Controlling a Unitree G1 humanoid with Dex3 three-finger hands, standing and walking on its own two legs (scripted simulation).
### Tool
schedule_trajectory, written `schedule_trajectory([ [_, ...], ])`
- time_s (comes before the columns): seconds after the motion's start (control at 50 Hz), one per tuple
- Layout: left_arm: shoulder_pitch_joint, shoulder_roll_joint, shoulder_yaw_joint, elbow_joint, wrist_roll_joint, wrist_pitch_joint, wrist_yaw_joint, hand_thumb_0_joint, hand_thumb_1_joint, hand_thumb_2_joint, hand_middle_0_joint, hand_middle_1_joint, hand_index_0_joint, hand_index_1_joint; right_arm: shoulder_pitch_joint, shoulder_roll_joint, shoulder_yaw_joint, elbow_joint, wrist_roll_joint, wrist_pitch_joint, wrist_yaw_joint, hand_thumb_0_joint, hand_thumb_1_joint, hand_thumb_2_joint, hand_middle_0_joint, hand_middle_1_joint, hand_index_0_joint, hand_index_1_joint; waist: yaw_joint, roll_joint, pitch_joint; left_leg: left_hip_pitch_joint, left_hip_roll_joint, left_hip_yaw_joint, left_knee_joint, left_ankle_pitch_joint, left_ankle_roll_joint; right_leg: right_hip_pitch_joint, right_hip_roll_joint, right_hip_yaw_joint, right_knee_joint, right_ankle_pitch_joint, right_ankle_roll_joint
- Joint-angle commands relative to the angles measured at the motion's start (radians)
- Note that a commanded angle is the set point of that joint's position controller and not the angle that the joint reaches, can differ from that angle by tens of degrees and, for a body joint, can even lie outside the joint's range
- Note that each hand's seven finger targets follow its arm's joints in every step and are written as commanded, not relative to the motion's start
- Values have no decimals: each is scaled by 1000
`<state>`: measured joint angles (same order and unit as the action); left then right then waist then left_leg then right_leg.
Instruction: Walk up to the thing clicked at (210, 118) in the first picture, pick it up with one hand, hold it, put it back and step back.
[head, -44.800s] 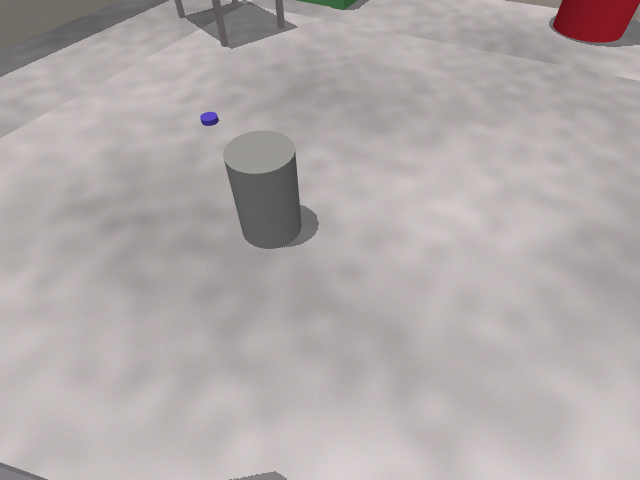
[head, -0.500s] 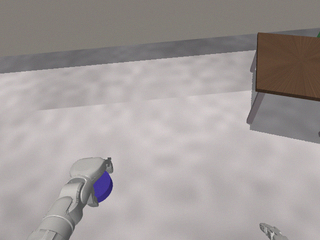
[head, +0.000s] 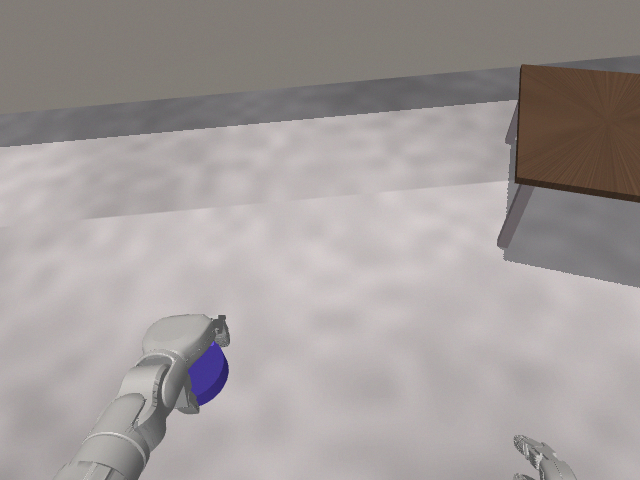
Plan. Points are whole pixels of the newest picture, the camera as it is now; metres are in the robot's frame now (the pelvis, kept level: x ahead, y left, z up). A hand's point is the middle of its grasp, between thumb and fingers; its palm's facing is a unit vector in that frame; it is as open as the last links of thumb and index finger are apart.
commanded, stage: hold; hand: left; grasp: from above
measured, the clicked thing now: (194, 371) +0.30 +0.22 -0.08
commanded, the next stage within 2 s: crouch in 0.34 s
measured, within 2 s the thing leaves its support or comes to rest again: neither
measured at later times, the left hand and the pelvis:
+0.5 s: hand (191, 365) +0.30 +0.21 -0.05, palm faces -0.45 -0.05 -0.89, open 11.1 cm; pelvis +0.00 +0.00 +0.00, yaw +0 degrees
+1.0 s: hand (228, 376) +0.34 +0.21 -0.20, palm faces -0.41 +0.04 -0.91, open 11.1 cm; pelvis -0.03 +0.01 -0.09, yaw +1 degrees
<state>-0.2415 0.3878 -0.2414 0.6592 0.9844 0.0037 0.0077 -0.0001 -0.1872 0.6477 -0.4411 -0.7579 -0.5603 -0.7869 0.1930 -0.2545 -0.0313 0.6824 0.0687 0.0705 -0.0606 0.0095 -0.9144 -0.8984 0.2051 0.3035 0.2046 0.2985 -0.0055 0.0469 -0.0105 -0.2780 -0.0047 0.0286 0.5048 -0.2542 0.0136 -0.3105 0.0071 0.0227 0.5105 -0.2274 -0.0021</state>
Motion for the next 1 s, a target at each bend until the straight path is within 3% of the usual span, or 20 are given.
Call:
schedule_trajectory([
  [0.0, -324, 214, 121, -153, 4, -4, 54, 0, 472, 976, -823, -965, -846, -941, -59, -131, -43, -119, -1, -41, -9, 0, -908, -904, 199, 300, 199, 300, -2, -42, -243, 100, -15, -4, -55, 205, 7, 85, 19, -2, -78, 160, -11],
  [0.04, -373, 206, 102, -188, 8, -6, 57, 0, 468, 980, -820, -962, -843, -939, -59, -130, -44, -118, -2, -41, -9, 0, -908, -904, 199, 300, 199, 300, -7, -35, -260, 107, -15, -4, -55, 208, 8, 82, 18, -3, -78, 168, -11],
  [0.08, -325, 208, 115, -162, 2, -5, 55, 0, 472, 993, -821, -969, -843, -946, -59, -131, -44, -122, 1, -39, -8, 0, -906, -903, 199, 300, 199, 300, 1, -36, -235, 95, -19, 0, -61, 183, 8, 84, 15, 0, -89, 141, -11],
  [0.14, -315, 191, 93, -167, 5, -6, 43, 0, 467, 980, -830, -943, -848, -925, -65, -129, -45, -127, 0, -37, -8, 0, -907, -903, 199, 300, 199, 300, 0, -30, -253, 114, -13, -5, -67, 208, 5, 90, 20, -6, -81, 160, -16],
  [0.18, -324, 217, 119, -171, 7, -8, 47, 0, 453, 973, -814, -949, -833, -929, -66, -130, -45, -130, 1, -35, -8, 0, -908, -904, 199, 300, 199, 300, 9, -31, -245, 107, -14, -6, -68, 206, 5, 99, 19, -7, -86, 157, -15],
  [0.3, -338, 213, 120, -183, 5, -11, 59, 0, 448, 979, -814, -941, -831, -924, -55, -132, -46, -127, -1, -32, -6, 0, -907, -904, 199, 300, 199, 300, 3, -25, -246, 110, -12, -6, -72, 190, 3, 88, 19, -5, -86, 142, -17],
  [0.36, -356, 196, 98, -180, 17, -9, 64, 0, 456, 994, -823, -945, -839, -930, -56, -133, -48, -130, -1, -31, -6, 0, -908, -904, 199, 300, 199, 300, -7, -35, -244, 114, -13, -6, -68, 187, 4, 80, 19, -5, -89, 141, -15],
  [0.4, -363, 219, 120, -180, 16, -7, 70, 0, 469, 990, -835, -933, -851, -918, -52, -133, -49, -121, -3, -31, -6, 0, -905, -903, 199, 300, 199, 300, -4, -26, -273, 121, -20, 0, -60, 212, 8, 99, 12, 0, -87, 175, -12],
  [0.42, -381, 198, 96, -196, 12, -9, 68, 0, 508, 957, -851, -980, -886, -944, -48, -131, -49, -122, -3, -32, -6, 0, -931, -917, 200, 301, 200, 301, -7, -29, -283, 126, -17, -2, -57, 227, 6, 101, 15, -2, -82, 188, -12],
  [0.44, -358, 196, 98, -170, 15, -6, 68, 0, 428, 960, -771, -900, -806, -876, -52, -129, -48, -121, -2, -30, -6, 0, -885, -898, 201, 301, 201, 301, -2, -33, -264, 123, -16, -2, -59, 225, 6, 102, 15, -5, -85, 183, -12],
  [0.5, -310, 151, 72, -116, 17, -6, 80, 0, 297, 927, -718, -880, -730, -869, -37, -133, -51, -120, -1, -28, -3, 0, -895, -902, 200, 300, 200, 300, -16, -60, -228, 103, -14, -3, -60, 212, 5, 75, 19, -10, -82, 169, -15],
  [0.52, -306, 168, 90, -89, 25, -7, 92, 0, 294, 916, -712, -876, -726, -864, -39, -133, -51, -114, -5, -27, -3, 0, -894, -901, 200, 300, 200, 300, -11, -68, -211, 89, -14, -7, -60, 203, 4, 69, 19, -13, -84, 156, -14],
  [0.6, -327, 145, 84, -8, 47, -11, 158, 0, 286, 921, -717, -858, -726, -851, -19, -133, -53, -100, -13, -23, 6, 0, -894, -901, 199, 300, 200, 300, -23, -91, -195, 37, -16, -8, -26, 182, 4, 25, 16, -16, -55, 142, -14],
  [0.66, -386, 96, 54, 74, 71, -12, 212, 0, 270, 937, -698, -885, -709, -875, 11, -137, -59, -84, -22, -23, 18, 0, -895, -901, 199, 300, 200, 300, -50, -80, -203, -15, -14, -8, 32, 158, 1, -57, 16, -16, -3, 121, -16],
  [0.7, -457, 113, 64, 114, 88, -17, 245, 0, 288, 921, -695, -901, -714, -883, 34, -145, -67, -60, -28, -27, 24, 0, -894, -900, 199, 300, 200, 300, -59, -55, -255, -54, -11, -10, 100, 161, -3, -125, 18, -17, 61, 124, -19],
  [0.74, -526, 85, 54, 161, 112, -25, 274, 0, 287, 947, -699, -922, -717, -904, 58, -146, -72, -47, -38, -36, 30, 0, -898, -900, 199, 299, 199, 299, -80, -51, -294, -139, -12, -10, 195, 137, -4, -209, 16, -14, 142, 111, -20],
  [0.82, -618, 77, 71, 295, 158, -36, 348, 0, 267, 944, -673, -958, -699, -933, 99, -149, -85, -38, -56, -54, 37, 0, -899, -900, 199, 299, 200, 299, -95, -30, -356, -358, -13, -11, 378, 33, -8, -402, 16, -14, 316, 29, -28],
  [0.88, -733, 93, 87, 321, 174, -36, 398, 0, 266, 890, -665, -949, -700, -914, 128, -154, -93, -34, -67, -67, 35, 0, -903, -900, 199, 299, 199, 299, -103, 14, -494, -464, -11, -18, 502, -1, -7, -521, 18, -19, 444, 2, -30],
  [0.92, -694, 94, 98, 430, 179, -22, 411, 0, 331, 876, -708, -927, -745, -890, 137, -164, -93, -24, -75, -72, 36, 0, -899, -899, 199, 299, 199, 299, -102, 16, -516, -544, -9, -30, 584, 20, -4, -618, 22, -32, 530, 2, -34],
  [0.98, -753, 127, 119, 450, 181, -16, 422, 0, 420, 920, -783, -934, -815, -904, 142, -168, -95, -28, -89, -82, 37, 0, -901, -900, 199, 299, 199, 299, -111, 28, -597, -688, -12, -48, 688, -37, -4, -720, 22, -40, 649, -41, -39],
])
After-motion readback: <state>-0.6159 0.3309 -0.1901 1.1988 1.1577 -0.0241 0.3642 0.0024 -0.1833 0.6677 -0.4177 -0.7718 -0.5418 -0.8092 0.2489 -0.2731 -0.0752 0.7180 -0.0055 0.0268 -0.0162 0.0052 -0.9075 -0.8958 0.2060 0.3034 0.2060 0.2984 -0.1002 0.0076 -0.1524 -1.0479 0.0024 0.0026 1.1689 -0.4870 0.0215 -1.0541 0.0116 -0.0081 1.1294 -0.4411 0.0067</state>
